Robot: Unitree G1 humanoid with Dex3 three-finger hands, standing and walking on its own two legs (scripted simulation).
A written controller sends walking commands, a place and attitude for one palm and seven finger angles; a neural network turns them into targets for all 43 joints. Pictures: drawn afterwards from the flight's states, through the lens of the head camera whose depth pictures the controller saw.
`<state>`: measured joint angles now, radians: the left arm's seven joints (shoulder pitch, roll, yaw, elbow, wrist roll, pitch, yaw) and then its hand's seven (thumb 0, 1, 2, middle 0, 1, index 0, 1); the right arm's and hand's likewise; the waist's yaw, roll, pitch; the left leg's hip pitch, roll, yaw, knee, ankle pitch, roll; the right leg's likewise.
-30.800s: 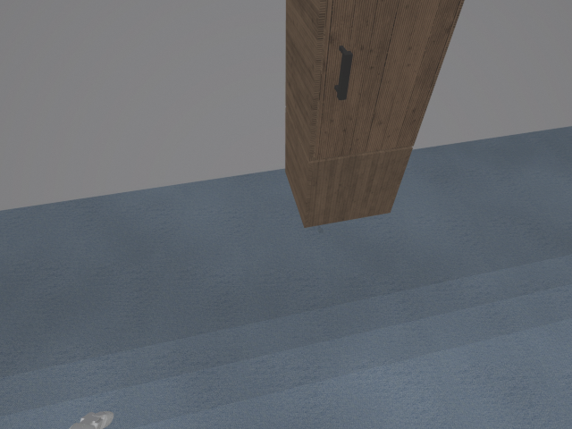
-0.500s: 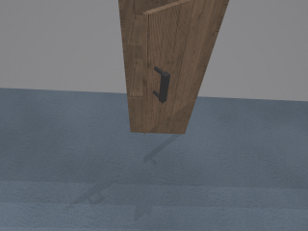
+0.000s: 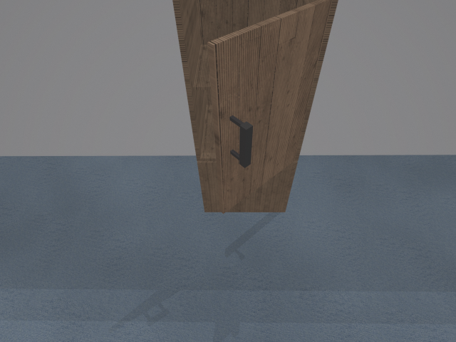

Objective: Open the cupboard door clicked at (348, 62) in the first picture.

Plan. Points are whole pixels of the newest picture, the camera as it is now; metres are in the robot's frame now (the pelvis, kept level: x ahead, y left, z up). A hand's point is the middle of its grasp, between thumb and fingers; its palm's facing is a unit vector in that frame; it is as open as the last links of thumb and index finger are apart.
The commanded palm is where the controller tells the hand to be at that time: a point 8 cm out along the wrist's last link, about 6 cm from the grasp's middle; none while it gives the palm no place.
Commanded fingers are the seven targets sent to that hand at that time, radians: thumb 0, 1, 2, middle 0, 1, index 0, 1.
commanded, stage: let the arm hang, fingers relaxed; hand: left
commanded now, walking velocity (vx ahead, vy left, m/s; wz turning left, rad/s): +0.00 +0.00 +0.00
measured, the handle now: (239, 141) +0.59 +0.01 -0.01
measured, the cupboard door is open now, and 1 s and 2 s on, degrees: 42 42 42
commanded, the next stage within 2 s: look to check the result in 0.24 s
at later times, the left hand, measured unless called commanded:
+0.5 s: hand out of the picture +0.02 +0.17 -0.17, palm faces +0.02 -0.98 -0.21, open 7.4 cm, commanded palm none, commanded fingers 0.00 0.90 0.90 -0.20 -0.30 -0.20 -0.30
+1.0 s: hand out of the picture +0.04 +0.17 -0.17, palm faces +0.03 -0.98 -0.22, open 7.4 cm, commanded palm none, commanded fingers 0.00 0.90 0.90 -0.20 -0.30 -0.20 -0.30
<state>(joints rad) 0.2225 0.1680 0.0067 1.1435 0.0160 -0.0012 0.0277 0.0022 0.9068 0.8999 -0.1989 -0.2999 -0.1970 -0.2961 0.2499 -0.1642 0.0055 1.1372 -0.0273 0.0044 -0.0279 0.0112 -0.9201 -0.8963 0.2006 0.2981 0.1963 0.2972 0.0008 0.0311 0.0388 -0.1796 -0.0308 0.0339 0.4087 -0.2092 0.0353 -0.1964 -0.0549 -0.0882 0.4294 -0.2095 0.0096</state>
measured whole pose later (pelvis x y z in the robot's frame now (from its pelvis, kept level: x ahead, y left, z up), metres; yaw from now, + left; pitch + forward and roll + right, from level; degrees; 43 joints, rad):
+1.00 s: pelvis +0.03 -0.02 +0.00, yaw +0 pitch -1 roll +0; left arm 0.22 0.16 0.01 1.15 0.01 -0.01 0.03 0.00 0.90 0.90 -0.20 -0.30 -0.20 -0.30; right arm 0.23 -0.17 0.01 1.15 -0.03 0.00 -0.04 0.00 -0.91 -0.90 0.20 0.30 0.19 0.30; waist 0.00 0.02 0.05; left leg -0.13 0.00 0.02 0.37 -0.23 0.01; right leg -0.14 -0.03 -0.10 0.38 -0.23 -0.01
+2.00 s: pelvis +0.05 -0.01 +0.00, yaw -31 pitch +2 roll -2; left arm 0.19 0.27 0.10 0.92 0.03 0.05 -0.01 0.01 0.91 0.90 -0.20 -0.30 -0.20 -0.30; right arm 0.15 -0.19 -0.01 0.87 -0.04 0.01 -0.05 0.00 -0.91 -0.90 0.20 0.30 0.20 0.30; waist 0.05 -0.04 0.11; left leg -0.26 0.04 0.02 0.52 -0.29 0.00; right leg -0.51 0.06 0.05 1.08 -0.48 0.05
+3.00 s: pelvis +0.06 -0.11 -0.01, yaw -69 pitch +1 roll +0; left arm 0.23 0.20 0.07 0.93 0.03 -0.02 -0.02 0.00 0.90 0.90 -0.20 -0.30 -0.20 -0.30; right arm 0.27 -0.27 -0.06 0.97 -0.03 0.04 0.00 0.01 -0.91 -0.90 0.20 0.30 0.20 0.30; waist 0.00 0.04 0.07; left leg -0.44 0.11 0.07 1.04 -0.46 -0.06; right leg -0.23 0.00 -0.06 0.55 -0.34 -0.04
